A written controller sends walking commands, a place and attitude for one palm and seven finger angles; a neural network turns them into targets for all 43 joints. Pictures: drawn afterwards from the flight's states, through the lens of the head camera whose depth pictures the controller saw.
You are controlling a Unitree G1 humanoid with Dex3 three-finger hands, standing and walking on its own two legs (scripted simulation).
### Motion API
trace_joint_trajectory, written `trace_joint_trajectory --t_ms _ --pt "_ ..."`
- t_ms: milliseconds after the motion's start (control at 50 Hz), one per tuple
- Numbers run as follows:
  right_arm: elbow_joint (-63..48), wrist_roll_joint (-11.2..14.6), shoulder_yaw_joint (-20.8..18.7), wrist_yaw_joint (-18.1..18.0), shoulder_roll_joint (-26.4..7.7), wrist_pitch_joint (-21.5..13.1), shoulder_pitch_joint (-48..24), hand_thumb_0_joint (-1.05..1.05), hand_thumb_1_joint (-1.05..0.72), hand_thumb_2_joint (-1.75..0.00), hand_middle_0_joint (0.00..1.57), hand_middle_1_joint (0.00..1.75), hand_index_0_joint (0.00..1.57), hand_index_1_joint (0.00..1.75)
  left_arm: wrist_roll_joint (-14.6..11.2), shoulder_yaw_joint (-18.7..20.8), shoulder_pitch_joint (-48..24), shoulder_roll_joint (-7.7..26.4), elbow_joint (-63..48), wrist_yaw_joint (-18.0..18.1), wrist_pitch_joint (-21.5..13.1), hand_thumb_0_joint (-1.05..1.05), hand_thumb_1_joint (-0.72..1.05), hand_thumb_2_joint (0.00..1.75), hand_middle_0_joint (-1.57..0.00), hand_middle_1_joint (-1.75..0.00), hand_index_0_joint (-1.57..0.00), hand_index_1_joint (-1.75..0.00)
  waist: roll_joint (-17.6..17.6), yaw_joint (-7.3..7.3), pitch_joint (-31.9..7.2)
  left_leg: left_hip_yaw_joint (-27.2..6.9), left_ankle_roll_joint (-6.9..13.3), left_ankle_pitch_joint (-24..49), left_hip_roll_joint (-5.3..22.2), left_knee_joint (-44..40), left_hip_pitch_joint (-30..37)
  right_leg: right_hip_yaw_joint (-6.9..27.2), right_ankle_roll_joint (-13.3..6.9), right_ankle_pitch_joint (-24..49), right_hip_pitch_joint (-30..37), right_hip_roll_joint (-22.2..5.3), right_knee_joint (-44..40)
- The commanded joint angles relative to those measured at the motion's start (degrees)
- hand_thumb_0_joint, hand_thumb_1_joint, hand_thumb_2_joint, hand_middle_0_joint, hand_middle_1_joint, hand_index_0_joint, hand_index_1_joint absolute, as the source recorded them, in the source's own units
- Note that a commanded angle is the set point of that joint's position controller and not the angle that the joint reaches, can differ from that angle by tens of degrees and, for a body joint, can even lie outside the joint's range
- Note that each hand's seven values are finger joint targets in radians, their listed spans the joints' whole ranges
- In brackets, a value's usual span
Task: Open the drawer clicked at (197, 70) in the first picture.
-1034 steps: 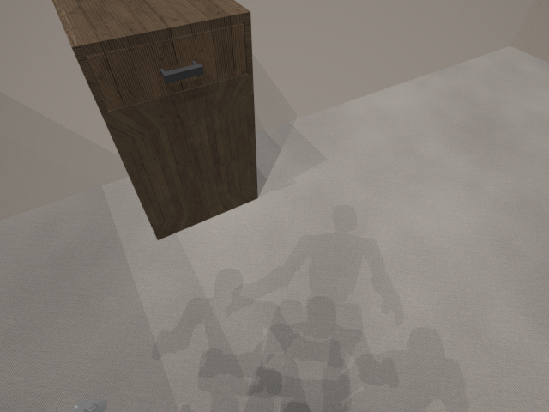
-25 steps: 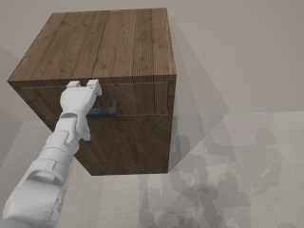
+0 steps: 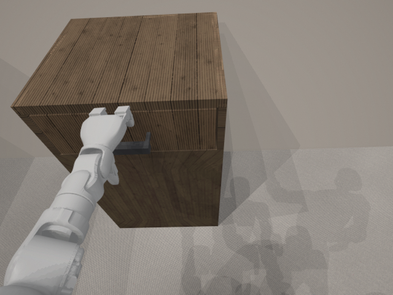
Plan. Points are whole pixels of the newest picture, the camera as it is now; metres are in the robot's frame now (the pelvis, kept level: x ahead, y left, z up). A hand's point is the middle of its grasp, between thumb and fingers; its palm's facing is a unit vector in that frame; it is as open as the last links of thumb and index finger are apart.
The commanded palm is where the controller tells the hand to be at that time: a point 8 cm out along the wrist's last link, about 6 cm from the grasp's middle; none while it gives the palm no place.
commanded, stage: re-aim the fingers above the handle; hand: left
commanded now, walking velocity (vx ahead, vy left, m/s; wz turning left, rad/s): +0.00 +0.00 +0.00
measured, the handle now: (128, 142) +0.49 +0.20 -0.01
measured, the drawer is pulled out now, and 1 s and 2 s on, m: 0.00 0.00 0.00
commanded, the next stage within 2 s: lower the fingers behind the handle in 0.44 s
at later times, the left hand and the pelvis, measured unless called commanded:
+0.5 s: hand (110, 149) +0.42 +0.21 +0.05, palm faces -0.04 -0.03 -1.00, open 13.8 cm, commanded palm +0.41 +0.21 +0.11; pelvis +0.00 +0.00 +0.00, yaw +1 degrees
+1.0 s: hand (116, 152) +0.43 +0.21 +0.01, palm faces -0.03 -0.03 -1.00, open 13.8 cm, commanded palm +0.41 +0.21 +0.07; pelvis +0.00 +0.01 -0.01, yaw +0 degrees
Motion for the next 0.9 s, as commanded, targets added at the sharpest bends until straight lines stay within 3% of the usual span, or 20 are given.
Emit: trace_joint_trajectory --t_ms 0,40,100,140,200,280,360,380,420,460,500,520,600,640,720,780,800,820,880 --pt "-5.9 -0.4 -3.0 -1.1 -7.4 -1.7 1.3 0.00 -0.90 -0.90 0.20 0.30 0.20 0.30 0.0 5.1 -22.1 13.8 -12.9 1.9 -1.6 0.00 -0.50 0.30 -0.30 -1.20 -0.30 -1.20 -4.6 -0.13 -19.4 1.3 2.6 20.9 -2.8 -1.4 6.9 -0.3 -1.1 23.4 13.6 1.3 -3.1" --pt "-5.6 -0.3 -3.1 -1.1 -7.3 -1.9 1.8 0.00 -0.90 -0.90 0.20 0.30 0.20 0.30 -0.1 4.4 -23.6 13.3 -13.8 2.2 -2.4 0.00 -0.50 0.30 -0.30 -1.20 -0.30 -1.20 -3.4 -0.64 -19.4 1.1 2.6 21.2 -2.8 -1.1 7.2 -0.2 -1.2 23.5 12.4 1.3 -2.8" --pt "-5.3 -0.6 -3.3 -1.0 -7.4 -2.0 1.9 0.00 -0.90 -0.90 0.20 0.30 0.20 0.30 0.0 7.0 -22.2 15.9 -14.8 3.2 -2.8 0.00 -0.50 0.30 -0.30 -1.20 -0.30 -1.20 -2.9 0.16 -21.6 1.1 2.5 22.8 -3.0 -0.7 7.6 0.0 -1.2 25.3 14.2 1.3 -2.4" --pt "-4.8 -0.3 -3.2 -0.9 -7.3 -2.0 1.9 0.00 -0.90 -0.90 0.20 0.30 0.20 0.30 0.1 5.0 -23.5 13.8 -13.9 3.6 -2.3 0.00 -0.50 0.30 -0.30 -1.20 -0.30 -1.20 -2.5 -0.81 -19.1 1.1 2.3 22.3 -2.9 -0.8 7.2 -0.4 -1.2 24.8 11.9 1.4 -2.4" --pt "-5.0 -0.4 -3.5 -0.7 -7.5 -2.1 1.8 0.00 -0.90 -0.90 0.20 0.30 0.20 0.30 -0.3 6.7 -21.0 15.2 -14.1 3.6 -1.7 0.00 -0.50 0.30 -0.30 -1.20 -0.30 -1.20 -3.6 0.21 -21.3 1.2 2.5 23.4 -3.0 -0.7 7.4 -0.2 -1.2 26.2 14.5 1.4 -2.5" --pt "-5.0 -0.1 -3.3 -0.7 -7.6 -2.0 1.3 0.00 -0.90 -0.90 0.20 0.30 0.20 0.30 -0.6 4.6 -20.6 13.1 -13.2 2.7 -1.0 0.00 -0.50 0.30 -0.30 -1.20 -0.30 -1.20 -4.5 -0.38 -18.6 1.3 2.6 21.2 -2.9 -1.4 6.8 -0.4 -1.1 24.4 13.1 1.3 -3.1" --pt "-5.2 0.0 -3.0 -1.1 -7.8 -1.9 1.2 0.00 -0.90 -0.90 0.20 0.30 0.20 0.30 -0.4 4.4 -22.3 14.0 -12.2 1.7 -1.5 0.00 -0.50 0.30 -0.30 -1.20 -0.30 -1.20 -4.2 -0.86 -16.5 1.1 2.6 18.2 -3.0 -1.7 6.2 -0.3 -1.0 20.8 11.4 1.2 -3.7" --pt "-5.2 0.0 -3.0 -1.2 -7.6 -2.0 1.3 0.00 -0.90 -0.90 0.20 0.30 0.20 0.30 -0.5 2.9 -24.1 12.5 -12.9 1.6 -1.8 0.00 -0.50 0.30 -0.30 -1.20 -0.30 -1.20 -4.0 -1.39 -16.9 1.1 2.7 17.8 -3.0 -1.7 6.7 -0.3 -1.0 20.0 10.8 1.2 -3.8" --pt "-5.1 -0.1 -3.1 -1.3 -7.6 -2.2 1.9 0.00 -0.90 -0.90 0.20 0.30 0.20 0.30 -0.2 4.9 -24.6 14.7 -12.8 1.9 -2.8 0.00 -0.50 0.30 -0.30 -1.20 -0.30 -1.20 -3.5 -0.91 -18.2 0.9 2.7 18.0 -2.9 -1.5 7.1 -0.2 -1.1 19.5 11.1 1.2 -3.5" --pt "-4.9 -0.3 -3.2 -1.3 -7.4 -2.4 2.1 0.00 -0.90 -0.90 0.20 0.30 0.20 0.30 -0.1 4.5 -26.1 14.1 -13.7 2.5 -3.5 0.00 -0.50 0.30 -0.30 -1.20 -0.30 -1.20 -1.8 -1.10 -19.4 0.7 2.5 19.5 -2.9 -0.9 8.2 -0.3 -1.3 20.5 10.3 1.4 -3.0" --pt "-4.5 -0.4 -3.1 -1.3 -7.5 -2.3 2.5 0.00 -0.90 -0.90 0.20 0.30 0.20 0.30 0.2 5.0 -26.4 14.5 -11.7 3.1 -3.3 0.00 -0.50 0.30 -0.30 -1.20 -0.30 -1.20 -2.8 -1.37 -19.0 0.4 2.3 19.5 -2.8 -0.9 7.6 -0.6 -1.3 19.9 9.8 1.5 -2.8" --pt "-4.5 -0.4 -3.1 -1.1 -7.4 -2.4 2.7 0.00 -0.90 -0.90 0.20 0.30 0.20 0.30 0.3 5.1 -26.7 14.6 -11.8 3.5 -3.3 0.00 -0.50 0.30 -0.30 -1.20 -0.30 -1.20 -1.3 -0.95 -19.4 0.5 2.3 20.0 -2.8 -0.8 7.5 -0.6 -1.4 20.2 9.6 1.5 -2.4" --pt "-4.3 -0.4 -3.1 -0.5 -7.7 -2.2 2.9 0.00 -0.90 -0.90 0.20 0.30 0.20 0.30 0.5 4.5 -22.9 12.4 -5.5 3.9 -1.3 0.00 -0.50 0.30 -0.30 -1.20 -0.30 -1.20 -4.3 -0.99 -17.5 0.6 2.1 19.4 -2.6 -0.6 5.3 -1.0 -1.5 19.5 8.5 1.8 -2.2" --pt "-4.4 -0.3 -3.1 -0.5 -7.8 -2.3 3.2 0.00 -0.90 -0.90 0.20 0.30 0.20 0.30 0.6 2.8 -25.6 11.3 -5.2 3.9 -0.8 0.00 -0.50 0.30 -0.30 -1.20 -0.30 -1.20 -4.8 -1.80 -16.8 0.7 2.3 17.4 -2.5 -0.6 4.8 -0.9 -1.3 17.9 7.3 1.7 -2.5" --pt "-4.4 -0.8 -3.3 -1.0 -7.8 -2.4 4.6 0.00 -0.90 -0.90 0.20 0.30 0.20 0.30 1.2 5.9 -27.1 15.2 -7.1 4.2 -2.4 0.00 -0.50 0.30 -0.30 -1.20 -0.30 -1.20 -3.0 -1.34 -21.8 0.7 2.5 19.4 -2.6 0.6 5.2 -0.3 -1.3 20.4 9.3 1.6 -1.3" --pt "-4.2 -0.9 -3.6 -0.8 -7.5 -2.6 5.1 0.00 -0.90 -0.90 0.20 0.30 0.20 0.30 1.3 5.0 -25.9 12.9 -6.8 5.3 -3.4 0.00 -0.50 0.30 -0.30 -1.20 -0.30 -1.20 -2.4 -1.75 -20.8 0.5 2.3 20.9 -2.4 1.5 5.2 -0.7 -1.4 21.0 7.0 1.9 -0.6" --pt "-3.9 -1.0 -3.6 -0.7 -7.6 -2.7 5.4 0.00 -0.90 -0.90 0.20 0.30 0.20 0.30 1.3 5.5 -25.8 13.2 -6.4 5.6 -3.6 0.00 -0.50 0.30 -0.30 -1.20 -0.30 -1.20 -3.8 -1.83 -21.3 0.4 2.3 21.3 -2.4 1.7 4.8 -0.8 -1.4 21.4 7.4 2.0 -0.5" --pt "-3.8 -1.0 -3.7 -0.7 -7.8 -2.8 5.8 0.00 -0.90 -0.90 0.20 0.30 0.20 0.30 1.5 7.2 -25.9 15.4 -7.0 6.2 -3.8 0.00 -0.50 0.30 -0.30 -1.20 -0.30 -1.20 -3.0 -1.22 -22.3 0.5 2.3 21.6 -2.4 1.8 4.3 -0.5 -1.4 22.0 8.0 1.9 0.0" --pt "-3.3 -1.1 -3.9 -0.2 -7.6 -2.7 5.7 0.00 -0.90 -0.90 0.20 0.30 0.20 0.30 2.0 5.6 -25.2 12.9 -6.7 7.6 -3.2 0.00 -0.50 0.30 -0.30 -1.20 -0.30 -1.20 -1.7 -1.66 -22.0 0.6 2.1 21.8 -2.2 2.4 4.5 -0.8 -1.5 21.6 6.2 2.1 0.3"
